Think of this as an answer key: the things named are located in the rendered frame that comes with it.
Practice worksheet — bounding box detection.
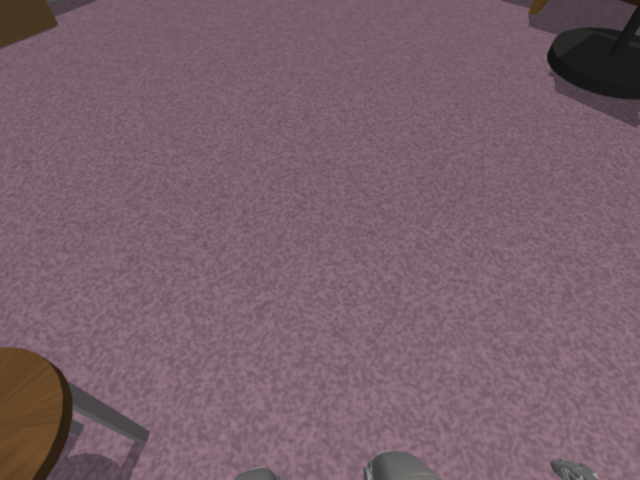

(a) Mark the right robot hand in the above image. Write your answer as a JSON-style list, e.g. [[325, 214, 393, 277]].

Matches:
[[550, 459, 599, 480]]

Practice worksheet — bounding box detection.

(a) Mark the stool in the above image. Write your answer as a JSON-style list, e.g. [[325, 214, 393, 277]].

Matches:
[[0, 347, 150, 480]]

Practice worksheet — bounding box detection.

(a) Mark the office chair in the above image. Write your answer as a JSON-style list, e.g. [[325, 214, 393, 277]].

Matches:
[[547, 0, 640, 100]]

